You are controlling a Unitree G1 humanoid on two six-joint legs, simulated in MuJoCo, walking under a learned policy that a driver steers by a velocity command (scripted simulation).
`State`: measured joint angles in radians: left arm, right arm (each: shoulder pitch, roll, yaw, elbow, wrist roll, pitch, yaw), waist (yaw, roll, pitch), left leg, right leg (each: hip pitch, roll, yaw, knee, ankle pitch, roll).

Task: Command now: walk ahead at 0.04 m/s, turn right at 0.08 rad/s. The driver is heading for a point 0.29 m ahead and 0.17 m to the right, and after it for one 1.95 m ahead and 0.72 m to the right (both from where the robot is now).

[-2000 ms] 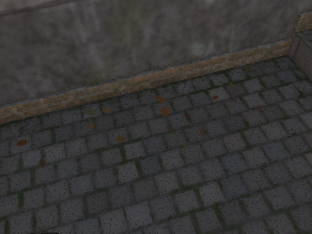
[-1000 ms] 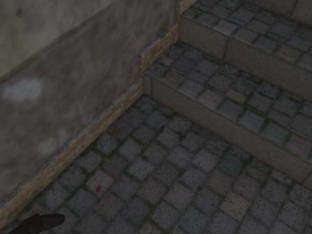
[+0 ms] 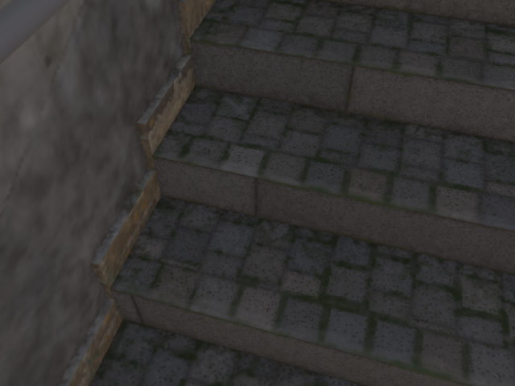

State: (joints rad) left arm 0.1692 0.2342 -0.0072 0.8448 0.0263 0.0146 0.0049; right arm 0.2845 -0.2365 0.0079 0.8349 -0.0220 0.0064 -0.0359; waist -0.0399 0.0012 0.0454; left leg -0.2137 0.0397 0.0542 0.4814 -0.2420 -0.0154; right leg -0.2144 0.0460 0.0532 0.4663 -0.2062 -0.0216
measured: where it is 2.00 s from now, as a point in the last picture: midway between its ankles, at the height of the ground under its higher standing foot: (456, 380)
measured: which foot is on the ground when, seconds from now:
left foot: down 0.00-0.92, up 0.94-1.00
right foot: down 0.00-0.38, up 0.40-0.88, down 0.90-1.00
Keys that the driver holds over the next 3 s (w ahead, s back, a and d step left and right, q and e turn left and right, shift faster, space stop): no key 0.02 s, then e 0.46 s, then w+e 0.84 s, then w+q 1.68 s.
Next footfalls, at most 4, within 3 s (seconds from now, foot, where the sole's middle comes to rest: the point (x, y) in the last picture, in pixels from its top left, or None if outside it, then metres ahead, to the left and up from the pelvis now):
0.90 right None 0.09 -0.15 -0.78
1.38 left None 0.40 -0.20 -0.78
1.86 right None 0.51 -0.61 -0.61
2.48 left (467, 183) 0.88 -0.54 -0.45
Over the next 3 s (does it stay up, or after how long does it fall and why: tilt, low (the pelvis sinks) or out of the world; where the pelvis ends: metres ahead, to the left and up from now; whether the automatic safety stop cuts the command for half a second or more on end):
stays up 0.99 -0.71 0.37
